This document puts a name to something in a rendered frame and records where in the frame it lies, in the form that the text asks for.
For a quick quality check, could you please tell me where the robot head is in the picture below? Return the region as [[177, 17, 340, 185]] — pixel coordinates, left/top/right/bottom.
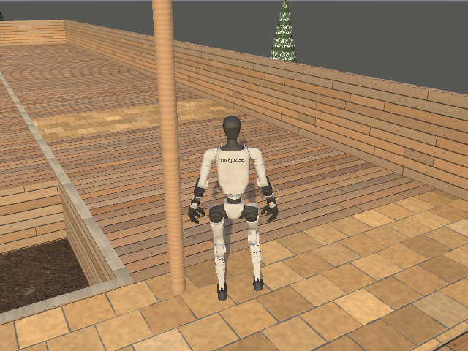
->
[[220, 116, 245, 151]]

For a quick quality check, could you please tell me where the robot right upper arm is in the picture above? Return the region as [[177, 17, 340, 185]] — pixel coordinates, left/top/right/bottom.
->
[[248, 147, 268, 188]]

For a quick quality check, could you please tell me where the left robot hand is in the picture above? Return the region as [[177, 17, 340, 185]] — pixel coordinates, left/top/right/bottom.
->
[[188, 207, 205, 224]]

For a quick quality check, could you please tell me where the robot left forearm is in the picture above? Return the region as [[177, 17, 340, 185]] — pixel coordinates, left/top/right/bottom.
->
[[190, 177, 205, 209]]

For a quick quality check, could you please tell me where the right robot hand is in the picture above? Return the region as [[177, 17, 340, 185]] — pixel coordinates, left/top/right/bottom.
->
[[261, 205, 278, 222]]

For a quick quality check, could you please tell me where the robot right forearm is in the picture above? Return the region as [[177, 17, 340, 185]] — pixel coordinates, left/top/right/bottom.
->
[[261, 176, 276, 208]]

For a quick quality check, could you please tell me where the right robot thigh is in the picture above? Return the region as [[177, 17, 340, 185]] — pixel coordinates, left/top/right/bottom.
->
[[244, 203, 259, 244]]

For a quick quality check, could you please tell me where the robot left upper arm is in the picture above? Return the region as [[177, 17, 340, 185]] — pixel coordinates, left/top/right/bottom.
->
[[197, 148, 217, 189]]

